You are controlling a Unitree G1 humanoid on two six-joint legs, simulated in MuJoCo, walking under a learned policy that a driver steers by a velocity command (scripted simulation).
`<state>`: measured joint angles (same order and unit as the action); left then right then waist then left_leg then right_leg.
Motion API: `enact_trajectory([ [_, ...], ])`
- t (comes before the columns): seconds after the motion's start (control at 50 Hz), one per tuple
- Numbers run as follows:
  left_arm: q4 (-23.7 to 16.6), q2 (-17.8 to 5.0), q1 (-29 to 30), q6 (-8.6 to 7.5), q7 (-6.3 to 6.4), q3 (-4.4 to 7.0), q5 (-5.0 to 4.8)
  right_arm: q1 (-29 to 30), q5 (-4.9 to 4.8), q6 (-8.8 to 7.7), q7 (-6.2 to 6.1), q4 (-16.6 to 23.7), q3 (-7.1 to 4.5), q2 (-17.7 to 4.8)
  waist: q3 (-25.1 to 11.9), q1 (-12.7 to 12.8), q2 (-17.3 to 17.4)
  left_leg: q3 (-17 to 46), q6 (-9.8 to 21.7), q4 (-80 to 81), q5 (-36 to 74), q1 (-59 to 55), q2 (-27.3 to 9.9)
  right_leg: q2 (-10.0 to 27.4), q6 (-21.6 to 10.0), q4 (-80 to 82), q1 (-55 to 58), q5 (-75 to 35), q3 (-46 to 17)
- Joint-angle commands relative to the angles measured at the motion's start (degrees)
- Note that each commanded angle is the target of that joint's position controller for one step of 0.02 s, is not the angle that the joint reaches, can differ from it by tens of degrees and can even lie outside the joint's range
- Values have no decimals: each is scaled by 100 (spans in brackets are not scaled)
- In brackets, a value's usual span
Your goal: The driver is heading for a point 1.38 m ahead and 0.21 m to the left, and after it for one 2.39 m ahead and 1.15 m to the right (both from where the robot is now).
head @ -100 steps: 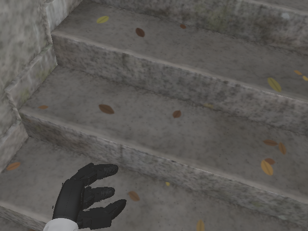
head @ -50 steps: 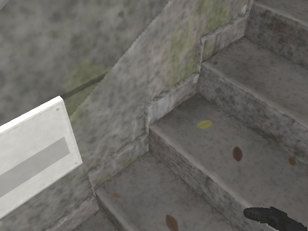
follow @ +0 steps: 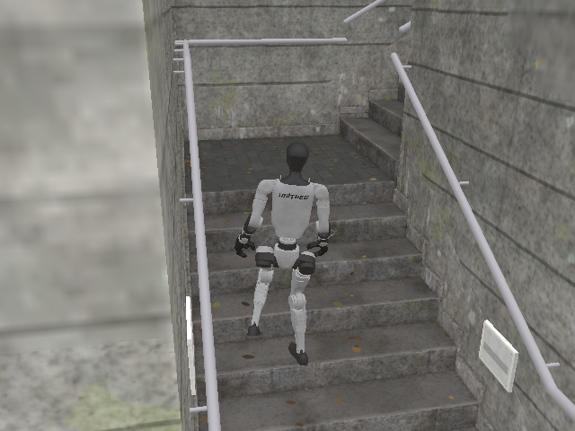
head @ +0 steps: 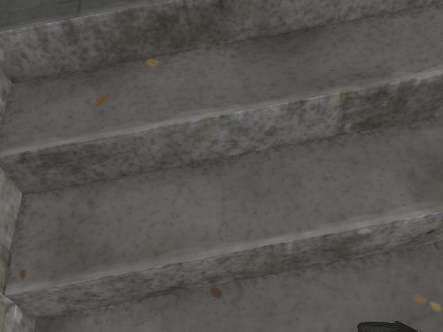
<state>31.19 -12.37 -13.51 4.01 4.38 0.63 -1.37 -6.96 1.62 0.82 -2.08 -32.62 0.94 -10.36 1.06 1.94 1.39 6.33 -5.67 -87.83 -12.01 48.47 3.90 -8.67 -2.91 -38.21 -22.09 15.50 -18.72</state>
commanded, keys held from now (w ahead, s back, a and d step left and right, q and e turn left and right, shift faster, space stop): e+shift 0.04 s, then shift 0.08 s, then q+shift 0.40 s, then w+q+shift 0.28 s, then w+shift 0.10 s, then w+e+shift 0.10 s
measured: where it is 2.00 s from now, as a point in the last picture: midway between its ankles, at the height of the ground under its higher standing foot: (202, 162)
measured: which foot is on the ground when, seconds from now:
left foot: up 0.00-0.18, down 0.20-0.64, up 0.66-1.00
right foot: down 0.00-0.20, up 0.22-0.62, down 0.64-1.00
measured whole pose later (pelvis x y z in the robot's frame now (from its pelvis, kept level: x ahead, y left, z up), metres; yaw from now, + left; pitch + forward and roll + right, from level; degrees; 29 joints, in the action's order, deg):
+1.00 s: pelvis +0.16 +0.07 -0.01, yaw +23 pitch +3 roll +0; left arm 54.3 -7.3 -34.4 -4.9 1.6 -1.5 0.9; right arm -2.2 -1.6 -0.4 1.7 -31.8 5.9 -3.2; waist -1.6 5.9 2.6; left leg 6.2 2.0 -118.3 -2.6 80.2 -4.3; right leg 1.1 -1.0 -26.7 -3.0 26.6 11.2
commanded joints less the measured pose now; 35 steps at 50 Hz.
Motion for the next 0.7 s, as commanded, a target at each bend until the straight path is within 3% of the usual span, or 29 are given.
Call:
enact_trajectory([
  [0.02,-729,-743,615,-83,48,212,56,313,-70,-62,-115,593,-262,-415,-253,-214,-1060,-60,-92,-290,-257,-15,134,1018,-929,1147,288,-1178,-1710],
  [0.04,-740,-651,692,-104,62,196,76,287,-81,-64,-171,652,-260,-395,-248,-214,-1008,-49,-66,87,-270,-16,119,991,-856,1065,405,-1366,-1654],
  [0.08,-883,-636,945,-64,95,182,53,100,-58,-60,-90,552,-174,-276,-654,-312,-1141,-78,-53,1651,-228,-368,-129,1116,-640,899,981,-2116,-1511],
  [0.1,-989,-621,1273,-80,84,201,-39,-236,-102,-77,-96,416,-213,-336,-843,-462,-1282,-82,10,2462,-216,-1204,-227,1212,-566,886,863,-3080,-1520],
  [0.14,-964,-705,1377,-211,-54,221,14,-867,-140,-82,-46,179,-402,-713,-1324,-479,-1668,-346,155,3951,-3,-2838,-500,1405,-491,919,1055,-5237,-1332],
  [0.16,-911,-658,1373,-276,-118,201,6,-1075,-230,-148,15,-18,-456,-805,-1384,-415,-1784,-307,308,4936,464,-3195,-683,1524,-523,728,1501,-5769,-1151],
  [0.18,-856,-390,1350,-321,-171,119,-42,-978,-295,-224,33,-115,-434,-675,-1214,-388,-1363,-427,456,6329,1565,-3629,-686,1271,-340,408,1585,-5393,-709],
  [0.2,-744,39,988,-358,-268,10,-65,-567,-143,-278,145,-185,-334,-446,-1007,-108,-299,-327,580,7047,2399,-3876,-671,750,-111,-261,1509,-3344,-191],
  [0.22,-553,390,278,-452,-376,-98,128,-473,-1,-340,200,-238,-239,-376,-1158,281,1224,693,840,6331,6490,-5014,-1504,261,327,-918,432,354,6],
  [0.24,-59,-12,-387,-492,-422,42,174,-231,40,-312,211,-182,-121,134,-1145,411,1400,1284,1501,6283,7541,-4774,-2130,251,788,-948,416,1796,150],
  [0.26,71,-320,-208,-461,-375,124,189,-53,32,-283,214,-80,-155,-7,-1084,310,1074,1403,1741,6526,6386,-4317,-2137,711,1083,-659,779,1695,535],
  [0.28,-58,-111,433,-357,-309,86,162,-180,-11,-245,162,-272,-249,-232,-860,249,898,1251,1584,6577,4641,-4218,-1680,878,1113,211,773,1109,763],
  [0.3,-239,-63,1213,-261,-236,66,86,-227,-117,-181,78,-239,-399,-670,-396,-34,766,1193,1385,6720,3118,-4014,-1340,829,1026,690,639,407,909],
  [0.32,-375,-166,1602,-178,-210,131,44,-400,-128,-92,4,-257,-518,-1024,-126,-237,770,1392,1389,6882,2405,-3906,-1336,754,995,557,520,336,1083],
  [0.34,-435,-241,1642,-116,-205,173,-1,-412,-158,-16,-40,-206,-578,-1193,-153,-279,950,1613,1457,6939,1795,-3976,-1375,703,1034,334,379,593,1248],
  [0.4,-347,-216,1405,-190,-169,237,-39,-709,-237,39,-110,-158,-624,-1105,-294,-423,1007,2120,1914,6911,1054,-4328,-1439,518,1074,-376,-234,1203,1453],
  [0.42,-233,-91,1234,-238,-156,180,25,-854,-243,62,-175,-210,-696,-1185,-546,-451,908,1991,1910,6817,904,-4514,-1355,451,1124,-689,-356,1596,1506],
  [0.44,-231,-83,1364,-315,-136,182,116,-870,-210,90,-217,-187,-707,-1065,-418,-571,673,2294,2043,6862,1099,-4576,-1451,470,1150,-842,-571,1761,1378],
  [0.46,-159,-38,1245,-358,-130,178,93,-940,-166,111,-264,-216,-726,-1076,-505,-546,536,2327,2087,6796,1121,-4704,-1458,482,1177,-1051,-690,1878,1352],
  [0.48,-134,-55,1208,-362,-106,204,15,-957,-229,95,-279,-198,-738,-1069,-432,-546,536,2631,2128,6822,1128,-4809,-1512,457,1194,-1120,-867,1881,1306],
  [0.52,-55,-88,1126,-383,-134,210,-51,-615,-249,157,-310,-14,-765,-1036,-425,-461,675,2535,1944,6742,1275,-4445,-1369,553,1119,-641,-545,1730,1249],
  [0.56,12,-193,697,-456,-228,271,-85,-577,-378,190,-362,13,-825,-1171,-717,-231,750,2708,1935,6811,-523,-3911,-1324,639,901,-335,103,1362,1343],
  [0.58,110,-239,393,-489,-279,267,42,-354,-455,179,-347,138,-808,-1143,-741,-76,538,2458,1837,6902,-1922,-3026,-1128,660,654,163,991,762,1522],
  [0.6,219,-239,320,-528,-280,306,51,7,-466,177,-243,314,-727,-979,-299,78,441,2305,1758,6907,-2555,-2075,-860,649,429,782,1515,444,1663],
  [0.62,319,-260,136,-555,-280,338,-29,38,-389,135,-178,366,-644,-824,38,212,180,2011,1625,6357,-2634,-1429,-672,869,341,1320,1913,191,1585],
  [0.64,443,-366,-251,-648,-294,313,72,37,-347,75,-67,368,-592,-558,-280,275,-594,1076,1306,4641,-2571,-715,-161,1371,314,1482,2663,399,1121],
  [0.66,329,-981,-237,-729,-325,425,393,296,-456,-47,-73,748,-458,-154,-208,298,-1983,524,886,2206,-2034,793,296,2957,-188,2441,2715,1426,-1544],
  [0.68,26,-1085,294,-959,-297,447,502,-296,-419,-138,70,712,-402,-250,-349,-162,-1677,703,706,280,-1481,1184,-350,3622,-500,2581,2327,2503,-2691],
  [0.7,97,-881,332,-975,-254,314,366,-474,-308,-136,175,542,-356,-326,-235,-149,-1085,561,561,-1246,-964,1921,-378,3453,-445,2363,2396,2466,-1960],
])
Keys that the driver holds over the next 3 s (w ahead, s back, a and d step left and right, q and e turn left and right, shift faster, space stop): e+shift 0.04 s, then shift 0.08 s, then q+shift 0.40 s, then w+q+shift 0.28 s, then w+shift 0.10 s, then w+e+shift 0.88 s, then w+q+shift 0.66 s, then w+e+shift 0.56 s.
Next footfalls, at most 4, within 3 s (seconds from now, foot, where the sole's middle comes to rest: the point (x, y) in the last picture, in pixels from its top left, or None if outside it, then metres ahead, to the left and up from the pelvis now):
0.20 left None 0.12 0.18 -0.77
0.64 right None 0.10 -0.05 -0.77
1.12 left None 0.33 0.31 -0.60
1.62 right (215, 203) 0.70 0.12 -0.44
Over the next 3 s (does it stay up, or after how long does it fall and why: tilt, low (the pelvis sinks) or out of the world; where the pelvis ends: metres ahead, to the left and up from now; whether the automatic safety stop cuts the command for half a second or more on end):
stays up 1.65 0.15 0.66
